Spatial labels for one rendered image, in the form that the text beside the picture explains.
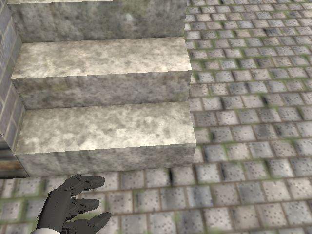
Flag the stairs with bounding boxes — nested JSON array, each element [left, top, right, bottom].
[[7, 0, 197, 177]]

